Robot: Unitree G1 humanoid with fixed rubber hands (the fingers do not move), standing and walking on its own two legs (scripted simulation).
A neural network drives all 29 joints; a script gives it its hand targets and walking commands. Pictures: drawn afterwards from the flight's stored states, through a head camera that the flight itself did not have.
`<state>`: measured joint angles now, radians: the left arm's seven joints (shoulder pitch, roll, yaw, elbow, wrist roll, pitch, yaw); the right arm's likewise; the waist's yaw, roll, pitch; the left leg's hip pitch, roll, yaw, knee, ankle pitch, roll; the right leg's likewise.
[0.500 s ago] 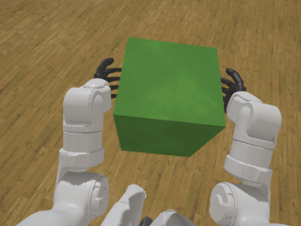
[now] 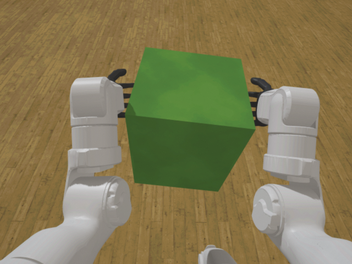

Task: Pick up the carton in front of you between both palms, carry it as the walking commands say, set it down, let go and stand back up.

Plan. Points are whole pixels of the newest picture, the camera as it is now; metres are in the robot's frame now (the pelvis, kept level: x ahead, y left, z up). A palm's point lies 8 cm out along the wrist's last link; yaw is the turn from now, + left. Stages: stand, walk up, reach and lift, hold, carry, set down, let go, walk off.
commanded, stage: carry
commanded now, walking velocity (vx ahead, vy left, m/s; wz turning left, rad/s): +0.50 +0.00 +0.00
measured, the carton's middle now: (184, 124) +0.40 -0.03 +0.09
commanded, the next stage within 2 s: none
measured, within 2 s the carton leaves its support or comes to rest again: neither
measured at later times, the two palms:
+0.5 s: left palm (121, 77) +0.61 +0.14 +0.06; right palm (216, 79) +0.62 -0.15 +0.05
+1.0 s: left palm (129, 16) +0.94 +0.14 +0.10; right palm (205, 23) +0.93 -0.15 +0.09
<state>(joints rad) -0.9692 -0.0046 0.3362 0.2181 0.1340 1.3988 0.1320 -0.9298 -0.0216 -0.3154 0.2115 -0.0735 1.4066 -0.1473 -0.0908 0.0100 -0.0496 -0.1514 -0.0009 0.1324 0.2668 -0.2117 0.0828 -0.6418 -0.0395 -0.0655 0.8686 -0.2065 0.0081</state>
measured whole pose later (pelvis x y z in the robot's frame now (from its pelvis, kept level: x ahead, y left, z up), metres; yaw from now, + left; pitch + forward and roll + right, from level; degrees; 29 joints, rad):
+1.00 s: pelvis +0.67 +0.00 -0.01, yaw -1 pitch +4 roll +0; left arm -0.20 -0.14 0.12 -0.30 0.14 1.21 0.10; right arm -0.19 0.14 -0.09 -0.28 -0.13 1.26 -0.12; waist -0.02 0.00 -0.17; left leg -0.01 0.06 0.21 0.27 -0.31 -0.03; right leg -0.54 -0.10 -0.16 0.53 -0.10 0.00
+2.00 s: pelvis +1.06 -0.02 -0.02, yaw -2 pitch +4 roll +1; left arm -0.22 -0.14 0.11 -0.26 0.14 1.19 0.10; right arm -0.20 0.14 -0.10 -0.26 -0.15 1.25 -0.12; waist 0.00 -0.01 -0.13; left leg -0.35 0.07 0.19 0.56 -0.24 0.02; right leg -0.14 -0.06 -0.14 0.52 -0.39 0.02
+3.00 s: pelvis +0.99 -0.03 -0.02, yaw -2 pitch +1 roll +0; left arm -0.21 -0.14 0.17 0.18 0.25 0.72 0.04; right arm -0.21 0.14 -0.16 0.18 -0.25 0.74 -0.04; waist 0.00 0.00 -0.09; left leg -0.38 0.09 0.18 0.52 -0.15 0.01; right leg -0.20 -0.04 -0.18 0.55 -0.37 -0.02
